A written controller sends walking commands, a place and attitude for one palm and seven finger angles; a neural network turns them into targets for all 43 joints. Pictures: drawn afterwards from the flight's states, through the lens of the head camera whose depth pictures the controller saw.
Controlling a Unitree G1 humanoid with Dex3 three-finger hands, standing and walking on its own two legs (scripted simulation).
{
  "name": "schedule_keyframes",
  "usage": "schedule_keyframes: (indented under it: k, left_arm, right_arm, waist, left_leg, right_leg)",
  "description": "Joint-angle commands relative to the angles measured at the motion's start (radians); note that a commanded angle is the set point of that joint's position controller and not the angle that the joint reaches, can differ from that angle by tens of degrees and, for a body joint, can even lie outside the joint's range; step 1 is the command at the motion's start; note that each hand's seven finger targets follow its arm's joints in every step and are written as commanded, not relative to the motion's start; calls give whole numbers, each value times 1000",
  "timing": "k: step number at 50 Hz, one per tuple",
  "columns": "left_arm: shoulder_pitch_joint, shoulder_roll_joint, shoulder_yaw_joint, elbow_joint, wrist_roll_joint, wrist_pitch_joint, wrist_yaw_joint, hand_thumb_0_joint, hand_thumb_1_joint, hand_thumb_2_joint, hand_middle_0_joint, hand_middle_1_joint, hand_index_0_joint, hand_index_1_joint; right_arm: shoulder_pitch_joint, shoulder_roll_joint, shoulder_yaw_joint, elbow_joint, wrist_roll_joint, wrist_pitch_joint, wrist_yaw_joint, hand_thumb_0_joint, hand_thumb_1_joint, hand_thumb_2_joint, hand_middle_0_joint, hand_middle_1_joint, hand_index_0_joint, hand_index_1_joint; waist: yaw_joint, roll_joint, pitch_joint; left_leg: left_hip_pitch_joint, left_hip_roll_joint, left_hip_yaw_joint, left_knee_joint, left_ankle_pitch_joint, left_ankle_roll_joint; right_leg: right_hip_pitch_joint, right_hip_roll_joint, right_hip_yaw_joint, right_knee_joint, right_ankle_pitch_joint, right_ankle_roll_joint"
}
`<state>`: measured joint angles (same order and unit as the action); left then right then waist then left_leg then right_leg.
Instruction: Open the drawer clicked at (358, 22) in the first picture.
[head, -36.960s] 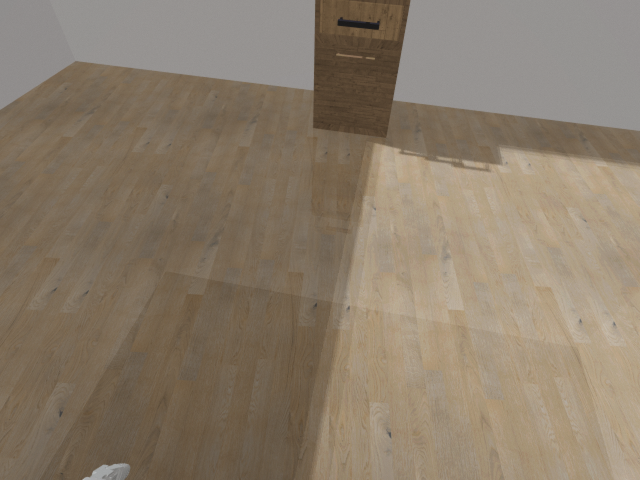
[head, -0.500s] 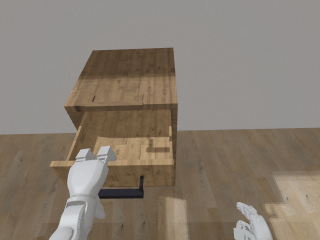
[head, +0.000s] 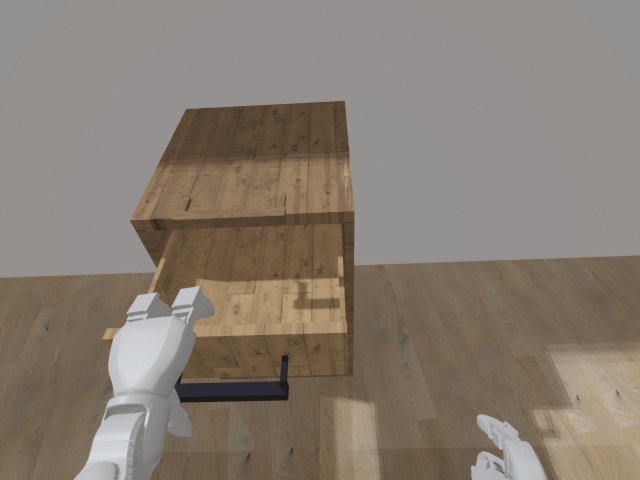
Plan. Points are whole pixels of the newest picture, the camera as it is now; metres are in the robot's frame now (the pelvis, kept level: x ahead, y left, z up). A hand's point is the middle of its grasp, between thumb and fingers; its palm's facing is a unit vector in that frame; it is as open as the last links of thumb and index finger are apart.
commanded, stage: draw the hand back to the body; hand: left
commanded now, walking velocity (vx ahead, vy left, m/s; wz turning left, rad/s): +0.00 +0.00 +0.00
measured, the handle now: (229, 378) +0.30 +0.19 -0.13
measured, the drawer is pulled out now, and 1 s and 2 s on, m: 0.24 0.24 0.24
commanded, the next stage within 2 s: step back with the hand held close in 1.36 s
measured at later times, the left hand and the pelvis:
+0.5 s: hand (144, 366) +0.21 +0.21 +0.10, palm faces +0.25 -0.82 -0.51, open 13.6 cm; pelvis +0.01 +0.00 +0.02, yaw +2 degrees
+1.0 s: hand (79, 344) +0.20 +0.23 +0.18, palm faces +0.38 -0.83 -0.40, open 10.0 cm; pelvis +0.03 -0.01 +0.03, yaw +3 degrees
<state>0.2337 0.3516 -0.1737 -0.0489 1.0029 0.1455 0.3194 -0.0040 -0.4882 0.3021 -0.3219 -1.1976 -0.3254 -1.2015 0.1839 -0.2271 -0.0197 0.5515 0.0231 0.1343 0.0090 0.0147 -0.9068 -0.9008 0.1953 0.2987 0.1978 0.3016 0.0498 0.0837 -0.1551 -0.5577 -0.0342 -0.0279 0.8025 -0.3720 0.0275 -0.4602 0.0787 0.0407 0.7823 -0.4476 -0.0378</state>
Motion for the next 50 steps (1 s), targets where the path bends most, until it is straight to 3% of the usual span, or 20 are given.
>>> schedule_keyframes:
  k: [1,3,6,11,12,14,18,19,20,21,22,23,24,26,27,30,36,38,47,50]
  left_arm:
    - [-108,135,102,-203,-22,36,-4,0,-500,300,-300,-1200,-300,-1200]
    - [-107,165,114,-264,-27,33,-33,0,-500,300,-300,-1200,-300,-1200]
    - [-67,172,113,-322,-44,2,-68,0,-500,300,-300,-1200,-300,-1200]
    - [-28,227,185,-374,-40,-61,-81,0,-500,300,-300,-1200,-300,-1200]
    - [-13,253,220,-383,-41,-63,-80,0,-500,300,-300,-1200,-300,-1200]
    - [-11,257,234,-415,-37,-74,-72,0,-500,300,-300,-1200,-300,-1200]
    - [58,260,263,-436,-63,-67,-81,0,-500,300,-300,-1200,-300,-1200]
    - [7,-100,188,-423,-825,-110,-137,0,-465,315,-298,-1178,-298,-1178]
    - [44,21,259,-438,-888,-149,-151,0,-430,330,-295,-1155,-295,-1155]
    - [78,55,299,-437,-897,-166,-153,0,-395,345,-292,-1133,-292,-1133]
    - [146,96,368,-470,-970,-181,-156,0,-360,360,-290,-1110,-290,-1110]
    - [106,67,328,-545,-998,-201,-168,0,-325,375,-287,-1087,-287,-1087]
    - [71,87,343,-582,-1012,-217,-168,0,-290,390,-285,-1065,-285,-1065]
    - [86,96,367,-599,-1034,-232,-166,0,-220,420,-280,-1020,-280,-1020]
    - [104,137,414,-607,-1039,-234,-162,0,-185,435,-277,-997,-277,-997]
    - [157,107,416,-607,-1055,-245,-175,0,-80,480,-270,-930,-270,-930]
    - [259,94,462,-597,-1079,-262,-202,0,130,570,-255,-795,-255,-795]
    - [276,92,462,-610,-1082,-264,-207,0,200,600,-250,-750,-250,-750]
    - [277,179,574,-670,-1086,-278,-189,0,515,735,-228,-548,-228,-548]
    - [285,165,579,-662,-1091,-281,-191,0,620,780,-220,-480,-220,-480]
  right_arm:
    - [-171,-97,-25,-189,13,-58,-6,0,-900,-900,200,300,200,300]
    - [-182,-99,-16,-198,13,-60,-8,0,-900,-900,200,300,200,300]
    - [-180,-94,-14,-204,9,-68,-14,0,-900,-900,200,300,200,300]
    - [-177,-92,-6,-207,3,-74,-12,0,-900,-900,200,300,200,300]
    - [-181,-93,-5,-211,1,-73,-13,0,-900,-900,200,300,200,300]
    - [-176,-89,-6,-214,0,-74,-12,0,-900,-900,200,300,200,300]
    - [-177,-92,-4,-225,6,-74,-8,0,-900,-900,200,300,200,300]
    - [-103,-34,15,-277,31,-140,-25,0,-900,-900,200,300,200,300]
    - [-113,-59,21,-254,28,-185,-40,0,-900,-900,200,300,200,300]
    - [-121,-61,26,-243,23,-206,-48,0,-900,-900,200,300,200,300]
    - [-115,-80,32,-241,13,-210,-68,0,-900,-900,200,300,200,300]
    - [-122,-75,40,-239,11,-223,-77,0,-900,-900,200,300,200,300]
    - [-114,-77,43,-232,4,-239,-83,0,-900,-900,200,300,200,300]
    - [-104,-77,45,-207,-3,-265,-91,0,-900,-900,200,300,200,300]
    - [-106,-83,45,-190,-7,-275,-92,0,-900,-900,200,300,200,300]
    - [-94,-70,46,-164,-7,-292,-83,0,-900,-900,200,300,200,300]
    - [-108,-72,19,-141,-6,-285,-71,0,-900,-900,200,300,200,300]
    - [-113,-74,14,-136,-3,-286,-69,0,-900,-900,200,300,200,300]
    - [-137,-79,-2,-118,4,-288,-86,0,-900,-900,200,300,200,300]
    - [-135,-70,-2,-115,9,-283,-88,0,-900,-900,200,300,200,300]
  waist:
    - [2,-115,-110]
    - [12,-85,-139]
    - [6,-69,-106]
    - [14,-34,-46]
    - [29,-34,-47]
    - [31,-7,-78]
    - [35,-23,-102]
    - [-79,-112,-26]
    - [-43,-149,-35]
    - [-33,-109,-21]
    - [-18,-165,-13]
    - [-26,-112,-9]
    - [-26,-113,1]
    - [-26,-50,41]
    - [-17,12,65]
    - [-21,35,89]
    - [-16,-58,39]
    - [-19,-31,39]
    - [-9,-43,31]
    - [-11,-26,45]
  left_leg:
    - [177,0,29,-118,220,24]
    - [210,2,26,-130,239,26]
    - [237,2,26,-133,249,33]
    - [247,7,18,-143,227,27]
    - [244,7,19,-147,227,25]
    - [264,7,19,-138,238,23]
    - [275,9,17,-136,274,19]
    - [422,26,-15,-180,233,39]
    - [435,37,-14,-202,220,35]
    - [430,30,-10,-210,219,32]
    - [407,28,-22,-231,242,26]
    - [416,24,-18,-245,266,20]
    - [417,22,-25,-261,268,14]
    - [409,23,-31,-287,272,6]
    - [397,19,-34,-297,274,-1]
    - [403,23,-39,-309,310,-7]
    - [428,24,-27,-315,376,-6]
    - [440,25,-24,-322,386,-8]
    - [449,15,-14,-330,386,-5]
    - [456,20,-14,-331,382,-5]
  right_leg:
    - [21,-18,-26,-170,304,9]
    - [44,-26,-24,-179,313,9]
    - [37,-31,-29,-195,321,11]
    - [-3,-28,-47,-205,257,4]
    - [9,-26,-42,-213,257,0]
    - [10,-26,-46,-203,259,-3]
    - [37,-26,-51,-202,308,1]
    - [120,-33,-72,-249,308,4]
    - [133,-34,-60,-261,296,14]
    - [143,-35,-57,-266,293,13]
    - [160,-44,-66,-277,307,15]
    - [174,-59,-67,-278,330,18]
    - [178,-63,-70,-287,331,18]
    - [176,-70,-69,-308,327,15]
    - [187,-69,-68,-326,319,8]
    - [206,-73,-76,-342,357,8]
    - [265,-72,-85,-363,452,21]
    - [267,-72,-84,-374,452,22]
    - [284,-74,-81,-404,484,28]
    - [274,-79,-83,-400,475,30]
